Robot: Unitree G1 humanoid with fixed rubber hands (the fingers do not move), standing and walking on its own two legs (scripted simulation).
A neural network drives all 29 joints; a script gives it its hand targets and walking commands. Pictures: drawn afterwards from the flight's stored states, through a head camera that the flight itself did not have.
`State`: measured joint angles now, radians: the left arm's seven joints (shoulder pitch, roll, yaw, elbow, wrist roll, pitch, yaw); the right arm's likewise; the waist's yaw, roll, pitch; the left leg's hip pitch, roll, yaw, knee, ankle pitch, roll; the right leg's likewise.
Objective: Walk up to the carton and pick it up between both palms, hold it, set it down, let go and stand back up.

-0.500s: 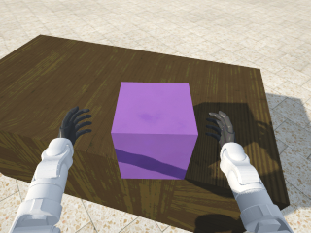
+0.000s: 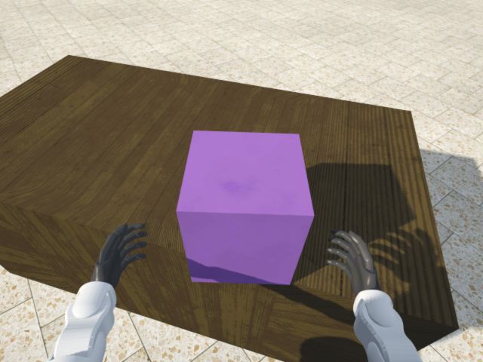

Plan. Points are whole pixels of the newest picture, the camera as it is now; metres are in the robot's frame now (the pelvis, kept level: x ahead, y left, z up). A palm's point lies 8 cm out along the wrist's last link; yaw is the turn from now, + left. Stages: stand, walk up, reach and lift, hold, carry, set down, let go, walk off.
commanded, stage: set down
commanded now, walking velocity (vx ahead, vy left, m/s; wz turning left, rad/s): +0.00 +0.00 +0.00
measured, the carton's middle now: (243, 210) +0.40 +0.02 -0.01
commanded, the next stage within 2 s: let go in 0.36 s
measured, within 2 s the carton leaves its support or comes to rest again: neither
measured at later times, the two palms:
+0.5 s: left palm (113, 314) +0.20 +0.23 -0.04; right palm (364, 324) +0.20 -0.19 -0.04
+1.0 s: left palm (135, 334) +0.18 +0.20 -0.09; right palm (395, 349) +0.18 -0.25 -0.09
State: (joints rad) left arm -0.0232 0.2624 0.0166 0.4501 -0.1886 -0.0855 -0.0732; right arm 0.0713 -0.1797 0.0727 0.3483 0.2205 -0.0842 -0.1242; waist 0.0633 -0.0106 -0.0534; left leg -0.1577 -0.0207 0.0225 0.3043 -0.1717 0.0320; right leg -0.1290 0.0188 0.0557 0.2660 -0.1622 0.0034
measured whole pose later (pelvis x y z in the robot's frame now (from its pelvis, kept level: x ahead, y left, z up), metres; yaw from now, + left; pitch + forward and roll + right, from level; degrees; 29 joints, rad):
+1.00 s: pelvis +0.03 -0.03 -0.01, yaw +2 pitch +4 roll +1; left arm 0.25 0.21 0.00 0.39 0.03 0.14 0.03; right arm 0.16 -0.20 0.04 0.80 0.03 -0.29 -0.01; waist -0.03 -0.05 -0.03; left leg -0.24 -0.02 -0.02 0.44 -0.27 0.00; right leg -0.24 0.02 0.02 0.48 -0.32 -0.03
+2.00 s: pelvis -0.04 +0.01 -0.01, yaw -6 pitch +1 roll +1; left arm 0.41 0.23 0.00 0.67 0.03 -0.01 0.02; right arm 0.32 -0.26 -0.05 0.90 -0.03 0.04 0.01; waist -0.02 0.01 -0.03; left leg -0.28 -0.01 0.11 0.49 -0.22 0.05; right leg -0.32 0.04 0.17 0.51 -0.20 0.03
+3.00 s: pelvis -0.01 +0.01 -0.01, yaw -9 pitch +0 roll +1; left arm 0.34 0.18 0.00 0.92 0.02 0.00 0.05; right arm 0.31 -0.21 -0.05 1.07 -0.02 0.03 -0.02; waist -0.03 0.00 0.00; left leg -0.18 -0.01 0.15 0.44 -0.26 0.04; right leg -0.24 0.05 0.20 0.50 -0.24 0.02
